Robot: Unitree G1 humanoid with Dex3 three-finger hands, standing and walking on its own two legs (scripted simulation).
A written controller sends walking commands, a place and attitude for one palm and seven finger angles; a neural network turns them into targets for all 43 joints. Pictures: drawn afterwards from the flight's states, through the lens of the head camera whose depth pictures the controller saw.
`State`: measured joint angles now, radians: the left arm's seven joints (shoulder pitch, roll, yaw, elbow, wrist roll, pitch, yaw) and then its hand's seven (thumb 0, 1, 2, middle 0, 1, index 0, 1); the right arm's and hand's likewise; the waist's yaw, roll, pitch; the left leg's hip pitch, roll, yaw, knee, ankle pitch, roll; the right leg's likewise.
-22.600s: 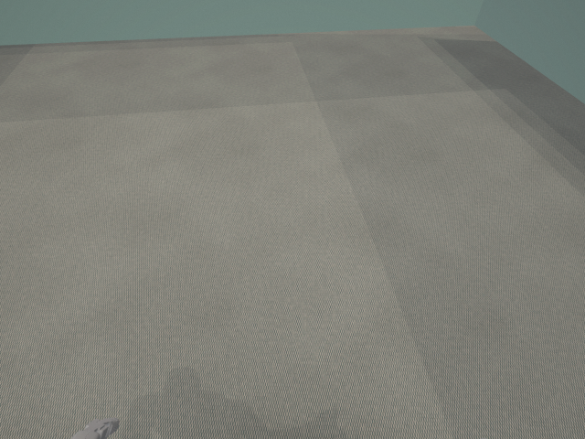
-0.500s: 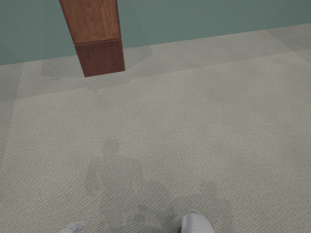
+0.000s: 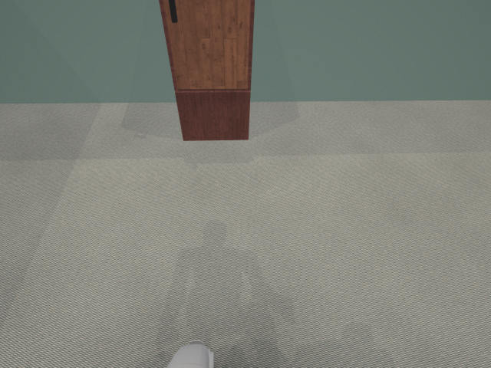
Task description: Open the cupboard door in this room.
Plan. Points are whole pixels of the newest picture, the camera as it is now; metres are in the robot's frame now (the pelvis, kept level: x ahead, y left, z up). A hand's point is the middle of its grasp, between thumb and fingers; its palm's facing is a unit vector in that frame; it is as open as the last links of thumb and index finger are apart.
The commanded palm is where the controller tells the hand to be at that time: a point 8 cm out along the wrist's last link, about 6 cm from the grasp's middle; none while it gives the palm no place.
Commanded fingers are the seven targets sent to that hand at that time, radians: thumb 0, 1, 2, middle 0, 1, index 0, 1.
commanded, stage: turn or walk to find it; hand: left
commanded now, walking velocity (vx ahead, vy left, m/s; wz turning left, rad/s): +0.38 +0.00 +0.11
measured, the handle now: (172, 0) +1.39 +0.42 +0.03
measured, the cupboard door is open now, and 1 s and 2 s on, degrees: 0 0 0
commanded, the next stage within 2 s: stand and wait in 0.32 s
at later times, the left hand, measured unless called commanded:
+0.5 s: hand (147, 288) +0.29 +0.24 -0.16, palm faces +0.05 -0.98 -0.18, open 7.4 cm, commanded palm none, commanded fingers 0.00 0.90 0.90 -0.20 -0.30 -0.20 -0.30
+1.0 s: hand (164, 282) +0.30 +0.21 -0.16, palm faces +0.19 -0.95 -0.23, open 7.3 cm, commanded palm none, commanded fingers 0.00 0.90 0.90 -0.20 -0.30 -0.20 -0.30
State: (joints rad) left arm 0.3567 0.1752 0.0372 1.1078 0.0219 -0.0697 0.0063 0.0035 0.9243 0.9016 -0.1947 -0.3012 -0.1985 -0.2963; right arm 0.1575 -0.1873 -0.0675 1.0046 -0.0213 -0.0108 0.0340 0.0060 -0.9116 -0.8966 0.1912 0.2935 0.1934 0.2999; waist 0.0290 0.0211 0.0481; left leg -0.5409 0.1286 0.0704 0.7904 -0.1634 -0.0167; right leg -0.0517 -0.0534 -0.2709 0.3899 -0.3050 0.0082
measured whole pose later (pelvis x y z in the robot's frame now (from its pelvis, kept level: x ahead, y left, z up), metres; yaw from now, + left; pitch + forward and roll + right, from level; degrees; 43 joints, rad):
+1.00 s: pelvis +0.26 +0.01 +0.00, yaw +7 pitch -2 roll +1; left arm 0.17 0.17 0.04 1.02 0.02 0.00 0.02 0.00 0.92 0.90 -0.20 -0.30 -0.20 -0.30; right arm 0.21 -0.19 -0.07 1.04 -0.01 0.04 0.00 0.00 -0.91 -0.90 0.19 0.29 0.20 0.30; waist 0.02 0.02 0.05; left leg -0.35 0.08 0.04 0.86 -0.43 -0.05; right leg -0.29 -0.09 -0.24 0.48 -0.16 -0.05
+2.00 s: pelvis +0.25 +0.01 +0.01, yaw +7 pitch -2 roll +0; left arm 0.27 0.14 0.00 1.13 0.00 0.00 0.03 0.01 0.91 0.90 -0.19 -0.30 -0.20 -0.30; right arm 0.31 -0.12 -0.02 1.17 0.00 0.00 -0.03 0.01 -0.91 -0.90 0.20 0.29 0.20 0.30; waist -0.01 0.01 0.05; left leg -0.14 0.06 0.08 0.40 -0.22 -0.03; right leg -0.17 -0.02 -0.08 0.42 -0.23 -0.01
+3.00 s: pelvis +0.57 +0.05 -0.01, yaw +9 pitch -1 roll +1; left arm 0.16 0.17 0.05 1.04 0.01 -0.08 0.01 -0.02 0.95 0.90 -0.20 -0.30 -0.20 -0.30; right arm 0.21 -0.18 -0.06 1.05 -0.02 -0.03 -0.02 0.01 -0.91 -0.90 0.19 0.29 0.20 0.30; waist -0.01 0.03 0.11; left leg -0.52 0.11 0.01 1.23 -0.30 -0.02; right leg -0.29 0.01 -0.18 0.53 -0.23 -0.11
